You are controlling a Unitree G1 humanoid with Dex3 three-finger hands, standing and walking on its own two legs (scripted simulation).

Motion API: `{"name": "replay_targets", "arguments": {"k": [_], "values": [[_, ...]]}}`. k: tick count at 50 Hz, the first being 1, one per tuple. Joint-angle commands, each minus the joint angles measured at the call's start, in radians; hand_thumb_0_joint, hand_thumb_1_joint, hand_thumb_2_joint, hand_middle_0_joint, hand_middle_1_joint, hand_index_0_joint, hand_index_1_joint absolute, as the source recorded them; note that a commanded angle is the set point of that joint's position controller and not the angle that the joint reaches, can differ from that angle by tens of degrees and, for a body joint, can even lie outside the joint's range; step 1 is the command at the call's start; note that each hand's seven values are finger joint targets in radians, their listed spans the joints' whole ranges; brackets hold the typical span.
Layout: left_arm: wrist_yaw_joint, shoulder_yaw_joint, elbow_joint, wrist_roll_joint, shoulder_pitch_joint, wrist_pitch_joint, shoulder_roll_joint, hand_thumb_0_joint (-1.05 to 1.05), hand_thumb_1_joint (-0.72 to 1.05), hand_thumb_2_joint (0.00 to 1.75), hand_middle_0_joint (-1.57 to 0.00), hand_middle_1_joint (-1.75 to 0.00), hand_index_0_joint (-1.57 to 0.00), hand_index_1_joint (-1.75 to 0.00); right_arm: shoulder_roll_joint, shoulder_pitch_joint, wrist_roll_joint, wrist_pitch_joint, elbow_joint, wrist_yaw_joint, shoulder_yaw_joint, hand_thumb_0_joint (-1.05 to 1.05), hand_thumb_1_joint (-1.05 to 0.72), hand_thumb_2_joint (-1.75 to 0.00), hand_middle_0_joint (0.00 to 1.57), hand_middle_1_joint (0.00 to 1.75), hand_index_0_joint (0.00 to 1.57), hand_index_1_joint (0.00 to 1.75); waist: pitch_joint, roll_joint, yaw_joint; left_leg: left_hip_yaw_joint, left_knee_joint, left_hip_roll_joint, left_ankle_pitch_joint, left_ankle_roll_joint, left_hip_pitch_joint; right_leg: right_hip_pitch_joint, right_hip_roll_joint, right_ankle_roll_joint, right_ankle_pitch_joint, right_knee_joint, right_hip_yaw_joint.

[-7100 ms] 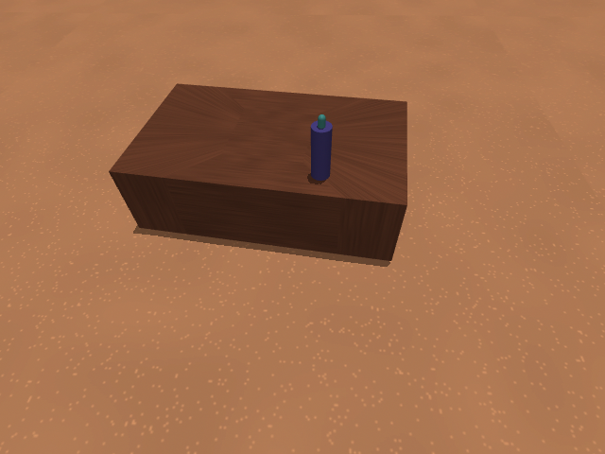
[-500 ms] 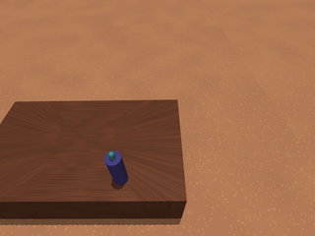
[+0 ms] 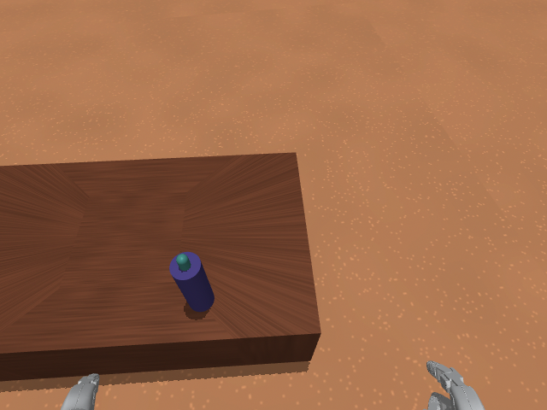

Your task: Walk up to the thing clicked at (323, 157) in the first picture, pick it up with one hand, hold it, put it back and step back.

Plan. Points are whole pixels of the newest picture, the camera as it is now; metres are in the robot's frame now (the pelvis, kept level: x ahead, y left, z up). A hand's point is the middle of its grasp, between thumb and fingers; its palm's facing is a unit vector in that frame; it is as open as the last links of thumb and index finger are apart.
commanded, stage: go down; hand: left
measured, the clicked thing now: (192, 280) +0.45 +0.21 -0.31
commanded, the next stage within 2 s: none
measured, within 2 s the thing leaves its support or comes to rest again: neither
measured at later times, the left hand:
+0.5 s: hand out of the picture +0.15 +0.26 -0.13, palm faces +0.08 -0.94 -0.32, open 17.5 cm
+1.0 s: hand out of the picture +0.12 +0.27 -0.13, palm faces +0.12 -0.94 -0.33, open 17.6 cm
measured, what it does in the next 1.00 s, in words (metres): lowers itself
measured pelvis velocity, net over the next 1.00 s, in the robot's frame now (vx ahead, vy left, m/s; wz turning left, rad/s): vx -0.02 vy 0.00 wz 0.03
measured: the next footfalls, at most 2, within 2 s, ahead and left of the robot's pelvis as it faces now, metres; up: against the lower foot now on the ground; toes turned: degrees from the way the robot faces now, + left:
none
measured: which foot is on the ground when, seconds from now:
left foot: down 0.00-1.00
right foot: down 0.00-1.00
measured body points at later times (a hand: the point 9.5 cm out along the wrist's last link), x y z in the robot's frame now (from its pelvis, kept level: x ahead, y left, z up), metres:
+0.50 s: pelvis +0.01 +0.01 -0.03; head +0.05 +0.02 +0.42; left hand +0.15 +0.31 -0.11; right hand +0.17 -0.24 -0.11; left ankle -0.02 +0.12 -0.73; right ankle +0.00 -0.14 -0.73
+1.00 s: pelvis -0.02 +0.00 -0.05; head +0.01 +0.02 +0.40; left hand +0.12 +0.32 -0.10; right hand +0.15 -0.25 -0.12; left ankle -0.02 +0.12 -0.73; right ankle +0.00 -0.14 -0.73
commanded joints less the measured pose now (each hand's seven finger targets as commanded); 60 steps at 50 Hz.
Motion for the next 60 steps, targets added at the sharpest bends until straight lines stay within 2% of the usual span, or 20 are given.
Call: {"name": "replay_targets", "arguments": {"k": [1,2,3,6,7,9,13,17,18,22,25,31,34,37,48,52,54,56,58,60], "values": [[0.008,0.075,-0.222,0.012,-0.055,-0.013,0.206,0.00,-0.61,0.03,-0.08,-0.06,-0.08,-0.06,-0.149,-0.014,-0.005,-0.072,-0.135,-0.021,-0.055,0.00,-0.88,-0.89,0.20,0.30,0.20,0.30,-0.187,0.026,0.005,-0.007,-0.019,-0.029,0.266,0.003,0.028,0.061,0.054,-0.046,0.180,0.006,-0.031],[0.008,0.070,-0.266,0.013,-0.055,-0.014,0.206,0.00,-0.61,0.03,-0.08,-0.05,-0.08,-0.06,-0.148,-0.008,-0.005,-0.079,-0.138,-0.024,-0.057,0.00,-0.89,-0.89,0.20,0.30,0.20,0.30,-0.211,0.028,0.003,-0.009,-0.005,-0.029,0.288,0.002,0.026,0.061,0.053,-0.046,0.197,0.021,-0.027],[0.008,0.091,-0.284,0.017,-0.015,-0.010,0.226,0.00,-0.59,0.04,-0.08,-0.06,-0.07,-0.06,-0.150,-0.009,-0.006,-0.082,-0.142,-0.027,-0.059,0.00,-0.89,-0.89,0.20,0.30,0.20,0.30,-0.230,0.054,0.014,-0.009,0.008,-0.028,0.312,-0.002,0.027,0.062,0.053,-0.048,0.214,0.037,-0.026],[0.002,0.074,-0.354,0.021,0.014,0.010,0.212,0.00,-0.59,0.03,-0.08,-0.05,-0.07,-0.06,-0.154,-0.004,-0.012,-0.091,-0.147,-0.039,-0.058,0.00,-0.90,-0.90,0.20,0.30,0.20,0.30,-0.251,0.076,-0.004,-0.018,0.048,-0.021,0.398,-0.008,0.028,0.048,0.053,-0.049,0.262,0.072,-0.025],[0.002,0.093,-0.369,0.022,0.048,0.021,0.226,0.00,-0.57,0.03,-0.08,-0.04,-0.07,-0.05,-0.151,-0.008,-0.014,-0.095,-0.146,-0.043,-0.057,0.00,-0.90,-0.90,0.20,0.30,0.20,0.30,-0.264,0.096,0.013,-0.017,0.062,-0.023,0.421,-0.008,0.031,0.056,0.051,-0.048,0.281,0.080,-0.027],[-0.003,0.073,-0.399,0.019,0.075,0.045,0.207,0.00,-0.56,0.04,-0.08,-0.04,-0.07,-0.05,-0.151,-0.012,-0.015,-0.097,-0.155,-0.047,-0.054,0.00,-0.89,-0.89,0.20,0.30,0.20,0.30,-0.255,0.095,0.002,-0.022,0.080,-0.019,0.441,-0.008,0.017,0.036,0.055,-0.046,0.280,0.092,-0.032],[-0.010,0.056,-0.434,0.006,0.125,0.095,0.177,0.00,-0.55,0.03,-0.07,-0.03,-0.07,-0.03,-0.147,-0.026,-0.017,-0.107,-0.174,-0.052,-0.050,0.00,-0.89,-0.89,0.20,0.30,0.20,0.30,-0.215,0.084,-0.002,-0.032,0.097,-0.016,0.386,-0.008,-0.036,-0.007,0.057,-0.045,0.220,0.110,-0.041],[-0.010,0.072,-0.513,-0.003,0.154,0.134,0.190,0.00,-0.58,0.04,-0.07,-0.03,-0.06,-0.04,-0.138,-0.033,-0.016,-0.116,-0.204,-0.060,-0.045,0.00,-0.89,-0.89,0.20,0.30,0.20,0.30,-0.223,0.057,0.005,-0.038,0.123,-0.021,0.313,-0.002,-0.082,-0.030,0.055,-0.042,0.191,0.131,-0.048],[-0.013,0.055,-0.509,-0.006,0.154,0.143,0.175,0.00,-0.57,0.05,-0.06,-0.03,-0.06,-0.04,-0.142,-0.038,-0.015,-0.121,-0.212,-0.062,-0.045,0.00,-0.89,-0.89,0.20,0.30,0.20,0.30,-0.211,0.036,-0.010,-0.038,0.132,-0.022,0.284,0.001,-0.101,-0.049,0.056,-0.040,0.174,0.137,-0.048],[-0.015,0.078,-0.574,-0.008,0.173,0.161,0.197,0.00,-0.60,0.04,-0.07,-0.03,-0.06,-0.04,-0.137,-0.035,-0.015,-0.134,-0.227,-0.071,-0.045,0.00,-0.90,-0.90,0.20,0.30,0.20,0.30,-0.229,0.052,0.002,-0.049,0.163,-0.018,0.257,-0.001,-0.141,-0.086,0.054,-0.042,0.136,0.179,-0.050],[-0.013,0.104,-0.644,-0.007,0.202,0.166,0.222,0.00,-0.58,0.06,-0.07,-0.05,-0.06,-0.06,-0.137,-0.023,-0.016,-0.143,-0.242,-0.083,-0.049,0.00,-0.90,-0.90,0.20,0.30,0.20,0.30,-0.284,0.072,0.006,-0.045,0.194,-0.021,0.279,0.000,-0.138,-0.087,0.050,-0.043,0.162,0.207,-0.044],[-0.006,0.131,-0.713,-0.014,0.222,0.182,0.239,0.00,-0.56,0.08,-0.07,-0.05,-0.06,-0.06,-0.127,-0.025,-0.015,-0.163,-0.254,-0.110,-0.040,0.00,-0.91,-0.90,0.20,0.30,0.20,0.30,-0.265,0.072,0.004,-0.048,0.229,-0.027,0.197,0.007,-0.194,-0.129,0.045,-0.039,0.108,0.227,-0.039],[-0.014,0.134,-0.741,-0.021,0.251,0.193,0.238,0.00,-0.56,0.07,-0.07,-0.04,-0.06,-0.05,-0.124,-0.026,-0.014,-0.173,-0.261,-0.119,-0.038,0.00,-0.91,-0.90,0.20,0.30,0.20,0.30,-0.256,0.084,0.005,-0.051,0.233,-0.029,0.155,0.008,-0.208,-0.146,0.045,-0.039,0.072,0.231,-0.039],[-0.023,0.125,-0.743,-0.025,0.288,0.201,0.228,0.00,-0.56,0.07,-0.06,-0.04,-0.05,-0.05,-0.126,-0.015,-0.015,-0.180,-0.257,-0.125,-0.040,0.00,-0.91,-0.90,0.20,0.30,0.20,0.30,-0.263,0.074,0.000,-0.053,0.242,-0.028,0.175,0.008,-0.212,-0.150,0.048,-0.039,0.088,0.244,-0.044],[-0.033,0.153,-0.786,-0.035,0.266,0.210,0.257,0.00,-0.61,0.05,-0.07,-0.03,-0.06,-0.04,-0.123,-0.024,-0.012,-0.217,-0.262,-0.144,-0.031,0.00,-0.89,-0.89,0.20,0.30,0.20,0.30,-0.221,0.076,0.006,-0.068,0.232,-0.029,0.009,0.013,-0.270,-0.203,0.051,-0.038,-0.056,0.237,-0.047],[-0.034,0.159,-0.802,-0.038,0.288,0.212,0.256,0.00,-0.61,0.06,-0.07,-0.04,-0.05,-0.05,-0.123,-0.015,-0.012,-0.228,-0.262,-0.150,-0.031,0.00,-0.90,-0.90,0.20,0.30,0.20,0.30,-0.236,0.085,0.004,-0.060,0.239,-0.032,0.023,0.013,-0.262,-0.192,0.050,-0.039,-0.040,0.240,-0.043],[-0.034,0.156,-0.814,-0.038,0.250,0.208,0.266,0.00,-0.61,0.05,-0.07,-0.04,-0.06,-0.05,-0.123,-0.019,-0.013,-0.233,-0.257,-0.154,-0.028,0.00,-0.89,-0.89,0.20,0.30,0.20,0.30,-0.229,0.096,-0.005,-0.061,0.242,-0.031,0.020,0.013,-0.263,-0.208,0.050,-0.037,-0.039,0.240,-0.042],[-0.028,0.186,-0.821,-0.035,0.169,0.192,0.310,0.00,-0.61,0.06,-0.07,-0.04,-0.06,-0.05,-0.124,-0.015,-0.014,-0.243,-0.244,-0.161,-0.025,0.00,-0.89,-0.89,0.20,0.30,0.20,0.30,-0.220,0.083,-0.010,-0.066,0.243,-0.030,-0.008,0.017,-0.275,-0.211,0.049,-0.036,-0.059,0.236,-0.040],[-0.029,0.181,-0.776,-0.041,0.105,0.178,0.306,0.00,-0.61,0.06,-0.07,-0.03,-0.06,-0.05,-0.127,-0.016,-0.014,-0.254,-0.235,-0.167,-0.019,0.00,-0.89,-0.89,0.20,0.30,0.20,0.30,-0.194,0.080,-0.025,-0.071,0.233,-0.029,-0.073,0.019,-0.293,-0.237,0.049,-0.034,-0.109,0.231,-0.035],[-0.028,0.220,-0.778,-0.047,0.001,0.151,0.369,0.00,-0.61,0.06,-0.07,-0.03,-0.06,-0.05,-0.132,-0.014,-0.012,-0.265,-0.219,-0.174,-0.017,0.00,-0.89,-0.90,0.20,0.30,0.20,0.30,-0.202,0.094,-0.029,-0.074,0.230,-0.028,-0.104,0.019,-0.291,-0.247,0.046,-0.033,-0.133,0.225,-0.027]]}}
